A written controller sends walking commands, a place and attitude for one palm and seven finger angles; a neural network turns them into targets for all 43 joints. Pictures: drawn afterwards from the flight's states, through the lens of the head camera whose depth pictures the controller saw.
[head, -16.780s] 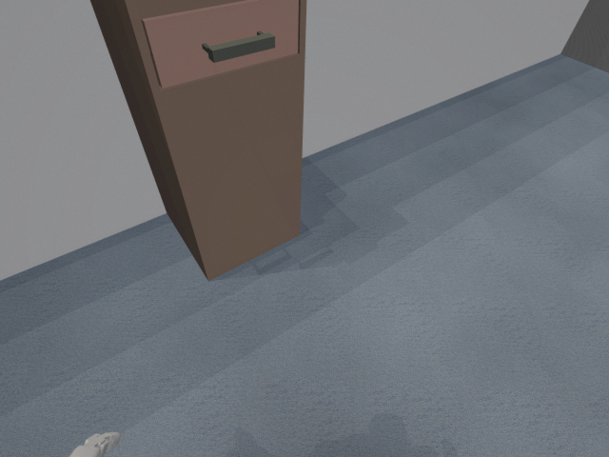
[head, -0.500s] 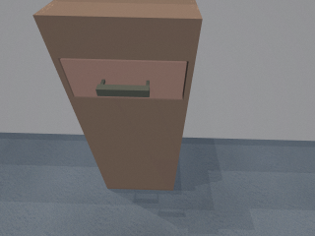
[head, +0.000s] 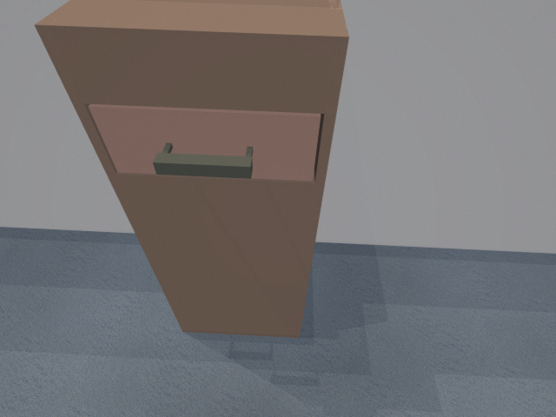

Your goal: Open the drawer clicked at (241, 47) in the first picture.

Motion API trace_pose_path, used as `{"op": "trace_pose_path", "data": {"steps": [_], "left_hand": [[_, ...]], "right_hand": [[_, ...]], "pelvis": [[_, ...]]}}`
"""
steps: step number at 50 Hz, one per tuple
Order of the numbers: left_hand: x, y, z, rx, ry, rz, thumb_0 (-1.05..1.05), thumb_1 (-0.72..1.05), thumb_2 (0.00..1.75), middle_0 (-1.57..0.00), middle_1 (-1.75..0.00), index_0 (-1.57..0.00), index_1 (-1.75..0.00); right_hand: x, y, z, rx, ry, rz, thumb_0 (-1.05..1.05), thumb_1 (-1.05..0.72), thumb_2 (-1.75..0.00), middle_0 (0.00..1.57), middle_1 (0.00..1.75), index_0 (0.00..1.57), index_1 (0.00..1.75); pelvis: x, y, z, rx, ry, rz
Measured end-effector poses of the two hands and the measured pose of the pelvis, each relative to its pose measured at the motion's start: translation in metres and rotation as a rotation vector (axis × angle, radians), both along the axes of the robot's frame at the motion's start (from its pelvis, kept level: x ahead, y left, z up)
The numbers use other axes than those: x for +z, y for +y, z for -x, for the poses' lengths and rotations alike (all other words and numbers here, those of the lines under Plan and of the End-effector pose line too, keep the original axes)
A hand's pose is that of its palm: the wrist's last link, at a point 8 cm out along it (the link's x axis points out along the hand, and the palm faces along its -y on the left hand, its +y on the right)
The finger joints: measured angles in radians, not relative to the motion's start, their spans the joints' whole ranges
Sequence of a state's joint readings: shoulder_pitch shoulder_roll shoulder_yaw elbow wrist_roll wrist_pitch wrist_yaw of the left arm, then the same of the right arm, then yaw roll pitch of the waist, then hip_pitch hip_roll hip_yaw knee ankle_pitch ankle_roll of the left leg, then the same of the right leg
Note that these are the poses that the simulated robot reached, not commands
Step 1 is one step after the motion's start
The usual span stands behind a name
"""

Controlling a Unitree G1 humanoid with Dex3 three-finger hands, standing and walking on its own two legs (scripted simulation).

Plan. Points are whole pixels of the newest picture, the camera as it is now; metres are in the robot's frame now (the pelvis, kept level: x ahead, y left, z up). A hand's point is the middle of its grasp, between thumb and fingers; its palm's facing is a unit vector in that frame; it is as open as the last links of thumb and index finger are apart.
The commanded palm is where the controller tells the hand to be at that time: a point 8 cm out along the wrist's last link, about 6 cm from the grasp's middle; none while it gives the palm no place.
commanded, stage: look again from close up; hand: left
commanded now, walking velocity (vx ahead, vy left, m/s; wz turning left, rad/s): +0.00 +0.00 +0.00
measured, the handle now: (206, 157) +0.51 +0.16 +0.10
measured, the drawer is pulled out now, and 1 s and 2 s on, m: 0.00 0.00 0.00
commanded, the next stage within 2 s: raise the hand with hooked fingers in 0.06 s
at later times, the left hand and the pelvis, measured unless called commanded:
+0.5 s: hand (124, 391) +0.17 +0.23 -0.05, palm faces -0.18 -0.18 -0.97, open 8.2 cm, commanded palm +0.15 +0.25 +0.00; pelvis +0.00 -0.02 -0.03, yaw -4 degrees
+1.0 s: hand (125, 302) +0.25 +0.23 +0.05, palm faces +0.00 -0.08 -1.00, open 11.1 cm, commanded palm +0.22 +0.23 +0.12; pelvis +0.02 -0.03 -0.02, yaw -2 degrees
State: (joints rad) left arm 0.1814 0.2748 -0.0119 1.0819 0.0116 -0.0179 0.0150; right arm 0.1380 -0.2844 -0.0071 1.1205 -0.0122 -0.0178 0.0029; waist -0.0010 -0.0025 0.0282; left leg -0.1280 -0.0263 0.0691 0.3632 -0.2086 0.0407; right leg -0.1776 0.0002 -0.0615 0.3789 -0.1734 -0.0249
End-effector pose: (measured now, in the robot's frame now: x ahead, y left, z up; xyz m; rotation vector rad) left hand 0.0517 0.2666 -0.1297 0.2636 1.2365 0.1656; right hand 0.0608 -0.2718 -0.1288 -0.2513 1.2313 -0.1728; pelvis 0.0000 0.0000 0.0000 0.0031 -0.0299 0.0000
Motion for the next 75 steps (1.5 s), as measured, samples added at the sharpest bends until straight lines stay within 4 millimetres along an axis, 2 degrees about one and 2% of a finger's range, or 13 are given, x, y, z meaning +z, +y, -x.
{"op": "trace_pose_path", "data": {"steps": [10, 15, 19, 22, 28, 34, 39, 44, 51, 56, 62, 70, 75], "left_hand": [[0.012, 0.006, -0.034, -0.062, -0.076, -0.058, 0.01, 0.9, 0.89, -0.21, -0.3, -0.2, -0.3], [0.107, 0.012, -0.103, -0.341, -0.521, -0.425, 0.01, 0.87, 0.88, -0.22, -0.32, -0.2, -0.32], [0.159, -0.002, -0.129, -0.607, -0.678, -0.745, 0.01, 0.82, 0.86, -0.21, -0.35, -0.2, -0.35], [0.156, -0.018, -0.124, -0.782, -0.658, -0.864, 0.01, 0.76, 0.83, -0.21, -0.39, -0.2, -0.39], [0.127, -0.036, -0.081, -0.943, -0.573, -0.918, 0.0, 0.63, 0.78, -0.23, -0.47, -0.22, -0.47], [0.163, -0.026, -0.089, -0.885, -0.749, -1.106, 0.0, 0.47, 0.72, -0.26, -0.56, -0.25, -0.56], [0.202, -0.015, -0.137, -0.795, -0.831, -1.237, 0.0, 0.36, 0.67, -0.27, -0.64, -0.26, -0.64], [0.222, -0.021, -0.173, -0.778, -0.758, -1.154, 0.0, 0.25, 0.62, -0.27, -0.71, -0.26, -0.71], [0.243, -0.04, -0.173, -0.926, -0.783, -1.059, 0.0, 0.09, 0.55, -0.28, -0.82, -0.27, -0.81], [0.271, -0.029, -0.169, -0.898, -0.86, -1.134, 0.0, -0.03, 0.5, -0.29, -0.89, -0.28, -0.89], [0.292, -0.007, -0.185, -0.805, -0.847, -1.17, 0.0, -0.17, 0.44, -0.3, -0.98, -0.29, -0.98], [0.33, -0.022, -0.21, -0.918, -0.918, -1.158, 0.0, -0.35, 0.36, -0.32, -1.1, -0.31, -1.1], [0.362, -0.011, -0.219, -0.896, -0.938, -1.191, 0.0, -0.43, 0.32, -0.32, -1.16, -0.31, -1.15]], "right_hand": [[0.005, -0.008, -0.016, 0.002, -0.041, 0.018, 0.01, -0.91, -0.9, 0.2, 0.3, 0.2, 0.3], [0.014, 0.005, -0.052, 0.056, -0.313, -0.009, 0.01, -0.91, -0.9, 0.2, 0.3, 0.2, 0.3], [0.015, 0.02, -0.089, 0.067, -0.459, -0.084, 0.01, -0.91, -0.9, 0.2, 0.3, 0.2, 0.3], [0.016, 0.028, -0.113, 0.098, -0.498, -0.132, 0.01, -0.91, -0.9, 0.2, 0.3, 0.2, 0.3], [0.01, 0.032, -0.147, 0.231, -0.455, -0.114, 0.01, -0.91, -0.9, 0.2, 0.3, 0.2, 0.3], [0.003, 0.031, -0.168, 0.287, -0.442, -0.075, 0.01, -0.91, -0.9, 0.2, 0.3, 0.2, 0.3], [0.005, 0.032, -0.169, 0.223, -0.47, -0.113, 0.01, -0.91, -0.9, 0.2, 0.3, 0.2, 0.3], [0.014, 0.027, -0.159, 0.137, -0.477, -0.141, 0.01, -0.91, -0.9, 0.2, 0.3, 0.2, 0.3], [0.022, 0.012, -0.145, 0.131, -0.419, -0.08, 0.01, -0.91, -0.9, 0.2, 0.3, 0.2, 0.3], [0.021, 0.012, -0.146, 0.144, -0.386, -0.065, 0.01, -0.91, -0.9, 0.2, 0.3, 0.2, 0.3], [0.022, 0.035, -0.155, 0.158, -0.396, -0.106, 0.01, -0.91, -0.9, 0.2, 0.3, 0.19, 0.3], [0.036, 0.075, -0.165, 0.188, -0.463, -0.172, 0.01, -0.91, -0.9, 0.2, 0.3, 0.2, 0.3], [0.041, 0.087, -0.161, 0.204, -0.468, -0.197, 0.01, -0.91, -0.9, 0.2, 0.3, 0.2, 0.3]], "pelvis": [[0.0, -0.003, -0.008, -0.007, 0.003, 0.0], [-0.007, -0.004, -0.007, -0.008, 0.022, -0.019], [-0.015, -0.007, -0.001, -0.035, 0.075, -0.024], [-0.021, -0.012, 0.003, -0.061, 0.123, -0.035], [-0.034, -0.025, 0.005, -0.045, 0.188, -0.045], [-0.042, -0.035, 0.001, 0.006, 0.181, -0.025], [-0.041, -0.036, -0.004, 0.015, 0.155, -0.016], [-0.028, -0.034, -0.013, -0.011, 0.119, -0.024], [-0.017, -0.027, -0.023, -0.026, 0.081, -0.022], [-0.013, -0.021, -0.021, -0.005, 0.06, -0.012], [-0.01, -0.014, -0.014, 0.02, 0.037, -0.006], [-0.005, -0.001, -0.01, 0.019, -0.001, -0.003], [-0.004, 0.005, -0.004, 0.014, -0.017, -0.001]]}}
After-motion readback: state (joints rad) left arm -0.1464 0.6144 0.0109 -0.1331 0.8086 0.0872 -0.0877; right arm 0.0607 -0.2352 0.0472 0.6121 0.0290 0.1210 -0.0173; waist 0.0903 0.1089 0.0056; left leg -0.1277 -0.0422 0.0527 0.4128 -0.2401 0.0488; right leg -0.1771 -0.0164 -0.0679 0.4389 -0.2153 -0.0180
